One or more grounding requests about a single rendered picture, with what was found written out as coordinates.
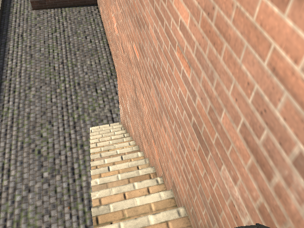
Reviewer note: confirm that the stairs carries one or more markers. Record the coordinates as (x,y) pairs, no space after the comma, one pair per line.
(126,191)

